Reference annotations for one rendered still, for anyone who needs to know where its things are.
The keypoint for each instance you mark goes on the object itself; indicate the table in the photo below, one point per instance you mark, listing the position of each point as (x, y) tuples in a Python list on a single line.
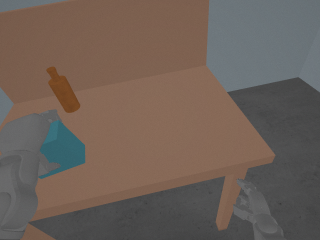
[(152, 115)]

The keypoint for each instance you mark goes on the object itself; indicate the left robot forearm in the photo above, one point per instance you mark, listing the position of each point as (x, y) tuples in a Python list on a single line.
[(18, 198)]

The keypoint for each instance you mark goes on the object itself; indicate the right robot forearm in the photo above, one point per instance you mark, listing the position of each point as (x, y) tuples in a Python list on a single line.
[(265, 227)]

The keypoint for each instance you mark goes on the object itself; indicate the sponge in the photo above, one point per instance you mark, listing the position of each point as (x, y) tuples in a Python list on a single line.
[(63, 147)]

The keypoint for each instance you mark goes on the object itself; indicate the right robot hand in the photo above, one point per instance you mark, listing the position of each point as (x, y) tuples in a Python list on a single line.
[(246, 208)]

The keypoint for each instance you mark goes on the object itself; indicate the left robot hand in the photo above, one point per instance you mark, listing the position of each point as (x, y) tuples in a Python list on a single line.
[(28, 133)]

